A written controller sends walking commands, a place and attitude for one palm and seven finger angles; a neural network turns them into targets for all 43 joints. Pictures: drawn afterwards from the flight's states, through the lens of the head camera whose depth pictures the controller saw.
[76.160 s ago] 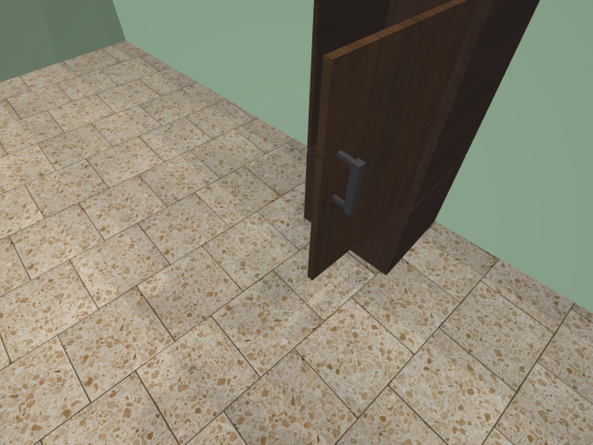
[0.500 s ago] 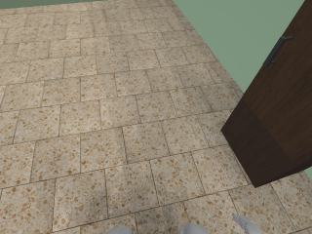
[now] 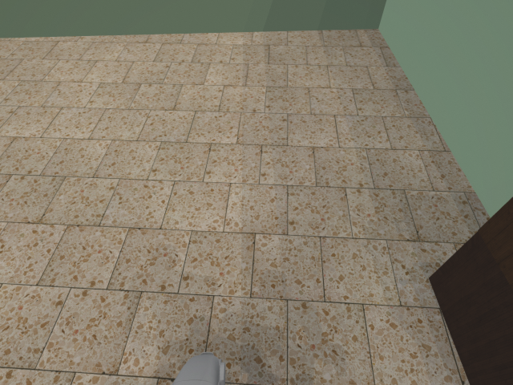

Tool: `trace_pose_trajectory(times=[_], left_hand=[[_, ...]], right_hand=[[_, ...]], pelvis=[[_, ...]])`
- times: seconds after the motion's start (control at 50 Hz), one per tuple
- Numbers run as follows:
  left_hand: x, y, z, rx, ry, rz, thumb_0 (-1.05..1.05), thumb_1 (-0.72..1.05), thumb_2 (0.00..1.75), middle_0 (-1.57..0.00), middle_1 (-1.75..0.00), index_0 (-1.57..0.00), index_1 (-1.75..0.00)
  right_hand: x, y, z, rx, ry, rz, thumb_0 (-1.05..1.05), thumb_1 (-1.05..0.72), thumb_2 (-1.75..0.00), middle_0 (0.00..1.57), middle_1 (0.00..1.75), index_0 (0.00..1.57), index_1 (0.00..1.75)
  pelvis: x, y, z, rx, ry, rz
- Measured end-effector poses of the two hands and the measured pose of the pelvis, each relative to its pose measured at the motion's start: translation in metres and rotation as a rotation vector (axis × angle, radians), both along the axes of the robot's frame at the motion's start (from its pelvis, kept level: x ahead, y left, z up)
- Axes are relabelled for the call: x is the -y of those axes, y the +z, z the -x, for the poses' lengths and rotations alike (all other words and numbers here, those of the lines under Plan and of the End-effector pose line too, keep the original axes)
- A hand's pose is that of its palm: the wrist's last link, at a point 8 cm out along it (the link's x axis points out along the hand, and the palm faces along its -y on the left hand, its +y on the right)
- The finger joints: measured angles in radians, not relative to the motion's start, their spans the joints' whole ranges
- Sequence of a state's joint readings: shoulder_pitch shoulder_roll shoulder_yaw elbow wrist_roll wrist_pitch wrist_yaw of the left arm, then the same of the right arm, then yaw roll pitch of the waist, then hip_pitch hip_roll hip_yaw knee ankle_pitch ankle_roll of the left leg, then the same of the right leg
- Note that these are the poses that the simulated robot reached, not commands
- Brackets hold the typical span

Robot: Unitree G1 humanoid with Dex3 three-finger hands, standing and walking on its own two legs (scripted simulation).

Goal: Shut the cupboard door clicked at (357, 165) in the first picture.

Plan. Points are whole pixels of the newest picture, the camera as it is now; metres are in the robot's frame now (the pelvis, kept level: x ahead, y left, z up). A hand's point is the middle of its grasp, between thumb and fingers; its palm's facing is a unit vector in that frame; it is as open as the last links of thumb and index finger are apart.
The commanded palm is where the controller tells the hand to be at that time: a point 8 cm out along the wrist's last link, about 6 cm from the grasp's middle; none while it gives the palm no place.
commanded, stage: walk to a spot facing it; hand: left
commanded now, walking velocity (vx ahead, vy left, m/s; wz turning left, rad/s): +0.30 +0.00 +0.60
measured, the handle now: out of the picture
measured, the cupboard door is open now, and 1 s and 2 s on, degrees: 2 2 2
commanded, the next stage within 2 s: turn to face it in 0.52 s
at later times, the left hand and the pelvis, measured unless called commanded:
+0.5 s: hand (110, 338) +0.22 +0.29 -0.16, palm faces +0.24 -0.95 -0.21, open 7.4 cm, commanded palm none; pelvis +0.17 +0.08 +0.00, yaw +13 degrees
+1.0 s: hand (147, 279) +0.34 +0.26 -0.17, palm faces +0.20 -0.95 -0.25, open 7.2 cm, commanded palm none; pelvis +0.33 +0.06 +0.00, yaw +8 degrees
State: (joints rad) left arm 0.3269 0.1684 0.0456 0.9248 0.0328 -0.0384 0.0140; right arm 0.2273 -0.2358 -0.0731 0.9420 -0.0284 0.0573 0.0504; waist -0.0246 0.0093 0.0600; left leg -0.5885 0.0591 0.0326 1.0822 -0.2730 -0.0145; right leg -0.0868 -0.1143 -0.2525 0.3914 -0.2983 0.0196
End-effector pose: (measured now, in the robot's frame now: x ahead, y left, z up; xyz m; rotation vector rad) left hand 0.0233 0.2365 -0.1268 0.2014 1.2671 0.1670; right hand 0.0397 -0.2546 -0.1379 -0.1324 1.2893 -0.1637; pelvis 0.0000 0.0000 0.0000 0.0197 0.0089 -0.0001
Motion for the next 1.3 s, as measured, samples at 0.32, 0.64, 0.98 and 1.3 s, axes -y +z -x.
trace_pose_trajectory(times=[0.32, 0.64, 0.98, 1.3], left_hand=[[-0.075, -0.04, -0.021, -0.15, 0.243, 0.036, 0.02, 0.91, 0.89, -0.2, -0.29, -0.2, -0.3], [-0.089, 0.002, -0.275, 0.202, 0.156, 0.019, 0.01, 0.91, 0.9, -0.2, -0.29, -0.19, -0.3], [-0.063, -0.009, -0.306, -0.031, 0.203, -0.003, -0.01, 0.94, 0.89, -0.21, -0.29, -0.2, -0.3], [-0.129, -0.031, -0.359, -0.044, 0.071, 0.067, 0.01, 0.91, 0.89, -0.2, -0.29, -0.2, -0.3]], right_hand=[[-0.091, 0.004, -0.22, 0.21, 0.296, 0.069, 0.0, -0.9, -0.9, 0.2, 0.3, 0.2, 0.3], [-0.107, -0.006, -0.213, -0.107, 0.185, -0.009, 0.0, -0.9, -0.9, 0.21, 0.3, 0.21, 0.3], [-0.09, -0.008, -0.377, -0.008, 0.167, 0.013, 0.0, -0.91, -0.9, 0.2, 0.3, 0.2, 0.3], [-0.136, 0.028, -0.429, 0.215, 0.099, 0.108, 0.0, -0.9, -0.9, 0.21, 0.3, 0.21, 0.3]], pelvis=[[-0.063, -0.024, -0.103, 0.021, 0.17, 0.02], [-0.071, -0.004, -0.233, -0.001, 0.245, -0.006], [-0.057, -0.003, -0.333, -0.004, 0.154, 0.01], [-0.116, -0.006, -0.352, 0.01, -0.045, 0.052]])
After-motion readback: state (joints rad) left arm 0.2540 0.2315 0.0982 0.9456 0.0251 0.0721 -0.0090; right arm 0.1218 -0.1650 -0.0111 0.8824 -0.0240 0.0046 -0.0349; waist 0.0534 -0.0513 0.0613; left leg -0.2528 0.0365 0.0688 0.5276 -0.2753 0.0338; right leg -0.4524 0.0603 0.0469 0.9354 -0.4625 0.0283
